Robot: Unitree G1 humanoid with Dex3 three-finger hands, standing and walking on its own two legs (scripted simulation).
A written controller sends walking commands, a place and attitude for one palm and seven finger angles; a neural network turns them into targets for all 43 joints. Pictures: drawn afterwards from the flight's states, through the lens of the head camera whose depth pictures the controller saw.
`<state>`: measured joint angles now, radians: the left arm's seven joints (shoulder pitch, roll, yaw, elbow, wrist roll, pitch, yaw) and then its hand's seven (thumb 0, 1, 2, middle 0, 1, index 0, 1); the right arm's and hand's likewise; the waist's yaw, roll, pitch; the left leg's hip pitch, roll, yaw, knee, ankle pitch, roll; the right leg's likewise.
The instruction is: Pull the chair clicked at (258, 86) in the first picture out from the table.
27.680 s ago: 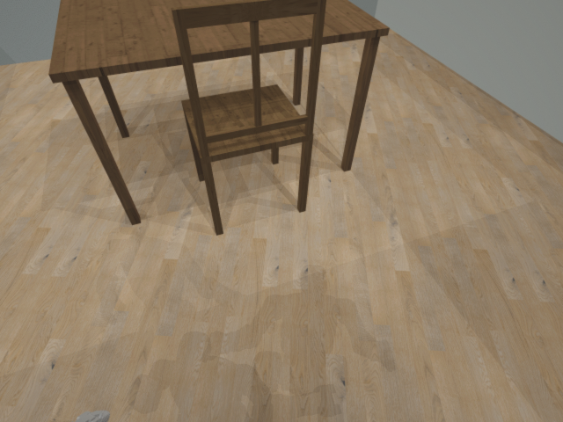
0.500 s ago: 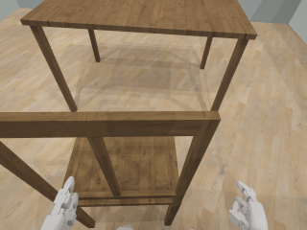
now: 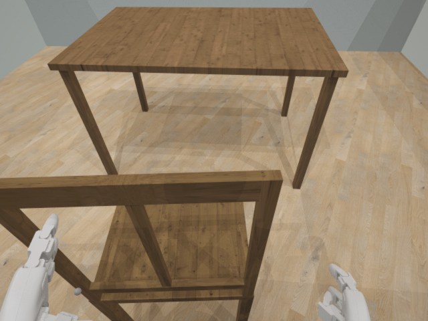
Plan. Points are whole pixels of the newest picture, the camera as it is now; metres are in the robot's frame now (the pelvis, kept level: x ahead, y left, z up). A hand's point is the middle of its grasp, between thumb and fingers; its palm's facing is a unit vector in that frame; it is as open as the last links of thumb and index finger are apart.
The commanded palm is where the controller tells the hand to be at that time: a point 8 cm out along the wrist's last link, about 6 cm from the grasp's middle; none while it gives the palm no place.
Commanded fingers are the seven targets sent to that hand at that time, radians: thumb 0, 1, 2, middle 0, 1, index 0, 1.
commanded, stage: draw the hand back to the body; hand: left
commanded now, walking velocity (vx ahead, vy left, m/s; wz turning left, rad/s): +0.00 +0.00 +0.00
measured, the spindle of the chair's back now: (153, 251) +0.26 +0.15 -0.02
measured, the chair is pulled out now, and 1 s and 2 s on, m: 0.58 0.57 0.58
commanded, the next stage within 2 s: step back with the hand held close in 0.92 s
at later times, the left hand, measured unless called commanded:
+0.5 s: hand (47, 265) +0.17 +0.25 +0.12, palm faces +0.36 -0.80 -0.47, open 9.3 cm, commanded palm +0.15 +0.30 +0.21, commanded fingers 0.00 0.86 0.88 -0.19 -0.29 -0.19 -0.29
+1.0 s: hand (43, 261) +0.17 +0.26 +0.12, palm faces +0.39 -0.78 -0.49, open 6.8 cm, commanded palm +0.15 +0.30 +0.22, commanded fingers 0.00 0.90 0.90 -0.20 -0.30 -0.20 -0.30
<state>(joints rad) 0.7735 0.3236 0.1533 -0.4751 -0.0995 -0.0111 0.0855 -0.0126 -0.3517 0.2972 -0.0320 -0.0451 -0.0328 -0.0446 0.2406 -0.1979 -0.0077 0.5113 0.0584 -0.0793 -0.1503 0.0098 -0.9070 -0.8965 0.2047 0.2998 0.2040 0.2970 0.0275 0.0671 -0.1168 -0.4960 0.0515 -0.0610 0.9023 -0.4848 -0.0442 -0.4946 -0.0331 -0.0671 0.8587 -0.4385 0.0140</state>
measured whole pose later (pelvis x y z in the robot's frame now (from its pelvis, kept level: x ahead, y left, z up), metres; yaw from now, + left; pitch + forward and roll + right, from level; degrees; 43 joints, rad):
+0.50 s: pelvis +0.02 -0.01 +0.04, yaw +1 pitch -4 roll +0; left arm 0.61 0.38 0.20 -0.38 -0.07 0.13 0.15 0.00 0.52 0.72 -0.20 -0.25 -0.29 -0.26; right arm 0.18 -0.23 0.04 0.65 0.02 -0.20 -0.11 0.01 -0.91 -0.90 0.21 0.30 0.21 0.30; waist 0.09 0.08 0.03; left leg -0.13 0.04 -0.05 0.55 -0.35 -0.05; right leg -0.14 -0.04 -0.08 0.55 -0.33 0.01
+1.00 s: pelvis +0.02 -0.01 +0.04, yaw +1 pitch -5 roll +0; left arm 0.57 0.38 0.23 -0.35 -0.06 0.16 0.15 0.01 0.89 0.90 -0.21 -0.31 -0.35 -0.35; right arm 0.19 -0.25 0.03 0.69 0.02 -0.25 -0.10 0.01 -0.91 -0.90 0.21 0.30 0.20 0.30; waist 0.08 0.08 0.05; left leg -0.10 0.04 -0.05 0.52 -0.33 -0.05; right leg -0.13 -0.04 -0.08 0.54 -0.33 0.01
